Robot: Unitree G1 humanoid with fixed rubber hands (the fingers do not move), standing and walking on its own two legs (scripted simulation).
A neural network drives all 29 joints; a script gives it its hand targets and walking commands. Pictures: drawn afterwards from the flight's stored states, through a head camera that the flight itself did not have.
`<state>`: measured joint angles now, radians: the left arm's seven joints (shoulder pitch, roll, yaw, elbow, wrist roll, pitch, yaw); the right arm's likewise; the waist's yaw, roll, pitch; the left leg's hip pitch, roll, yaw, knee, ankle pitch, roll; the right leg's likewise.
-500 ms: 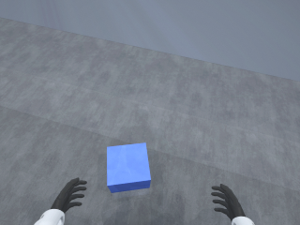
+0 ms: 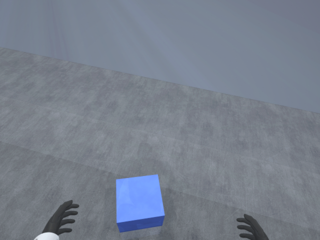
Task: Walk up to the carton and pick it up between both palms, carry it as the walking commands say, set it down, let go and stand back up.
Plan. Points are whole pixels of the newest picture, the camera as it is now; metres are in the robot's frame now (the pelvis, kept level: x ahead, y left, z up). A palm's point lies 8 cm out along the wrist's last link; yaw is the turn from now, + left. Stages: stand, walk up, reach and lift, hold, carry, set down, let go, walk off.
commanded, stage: stand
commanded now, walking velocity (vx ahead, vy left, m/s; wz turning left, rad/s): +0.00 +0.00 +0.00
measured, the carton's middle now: (139, 202) +0.46 +0.09 -0.68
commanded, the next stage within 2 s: none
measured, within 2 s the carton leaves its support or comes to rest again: neither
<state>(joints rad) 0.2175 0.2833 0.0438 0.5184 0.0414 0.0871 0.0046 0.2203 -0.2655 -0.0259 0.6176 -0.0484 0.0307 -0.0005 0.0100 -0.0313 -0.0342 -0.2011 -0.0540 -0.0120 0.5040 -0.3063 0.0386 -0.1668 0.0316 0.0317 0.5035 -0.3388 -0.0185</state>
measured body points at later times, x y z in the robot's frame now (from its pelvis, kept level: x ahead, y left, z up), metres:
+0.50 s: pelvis +0.00 -0.01 +0.00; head -0.01 +0.00 +0.45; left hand +0.16 +0.28 -0.08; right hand +0.14 -0.30 -0.09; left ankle -0.02 +0.09 -0.74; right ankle -0.04 -0.11 -0.74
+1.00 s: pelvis -0.03 -0.02 +0.01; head -0.04 -0.01 +0.46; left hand +0.09 +0.29 -0.10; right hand +0.07 -0.33 -0.10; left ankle -0.02 +0.09 -0.74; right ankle -0.05 -0.11 -0.74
